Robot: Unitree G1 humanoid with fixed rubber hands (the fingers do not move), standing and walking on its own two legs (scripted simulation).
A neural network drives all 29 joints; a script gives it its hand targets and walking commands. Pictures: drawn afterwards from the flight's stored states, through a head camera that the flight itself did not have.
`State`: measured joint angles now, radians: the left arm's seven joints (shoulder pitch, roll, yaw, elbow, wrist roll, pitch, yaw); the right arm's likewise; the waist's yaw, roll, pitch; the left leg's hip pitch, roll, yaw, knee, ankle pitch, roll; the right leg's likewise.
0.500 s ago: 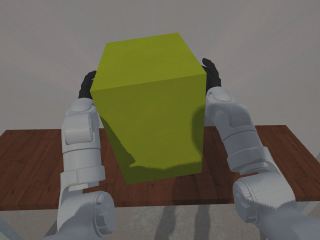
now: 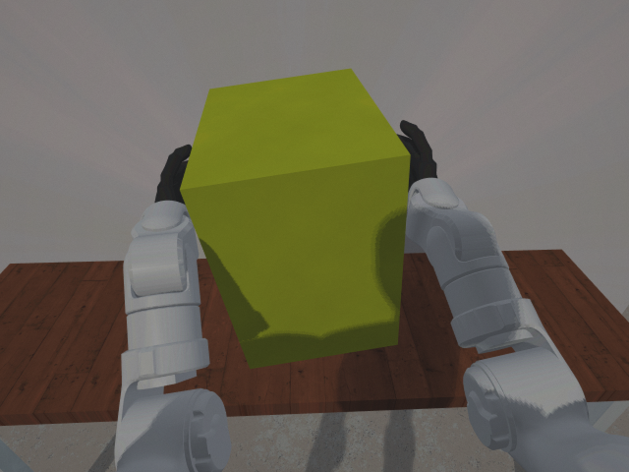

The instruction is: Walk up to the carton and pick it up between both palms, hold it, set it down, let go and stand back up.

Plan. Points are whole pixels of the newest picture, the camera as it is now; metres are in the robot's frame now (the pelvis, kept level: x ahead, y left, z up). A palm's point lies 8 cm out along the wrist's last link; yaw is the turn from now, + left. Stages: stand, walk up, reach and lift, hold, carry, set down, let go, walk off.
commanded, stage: hold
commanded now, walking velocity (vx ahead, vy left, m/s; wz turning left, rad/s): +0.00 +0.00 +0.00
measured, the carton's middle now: (301, 214) +0.39 -0.01 +0.20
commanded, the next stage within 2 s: none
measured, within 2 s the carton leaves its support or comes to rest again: neither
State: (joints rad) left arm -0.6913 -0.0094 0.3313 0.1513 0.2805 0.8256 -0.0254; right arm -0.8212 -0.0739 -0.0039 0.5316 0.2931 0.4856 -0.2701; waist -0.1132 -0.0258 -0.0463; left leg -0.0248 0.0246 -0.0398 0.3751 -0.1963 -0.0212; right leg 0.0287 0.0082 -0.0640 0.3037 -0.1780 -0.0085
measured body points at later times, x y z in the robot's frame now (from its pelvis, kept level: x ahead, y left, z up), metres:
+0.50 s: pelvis -0.01 +0.00 +0.00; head -0.09 +0.02 +0.44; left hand +0.37 +0.15 +0.24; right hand +0.37 -0.15 +0.26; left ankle +0.02 +0.13 -0.75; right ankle +0.00 -0.11 -0.75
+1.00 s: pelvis -0.01 +0.00 +0.00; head -0.09 +0.02 +0.44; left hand +0.37 +0.15 +0.24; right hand +0.37 -0.14 +0.25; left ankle +0.02 +0.13 -0.75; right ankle +0.00 -0.11 -0.75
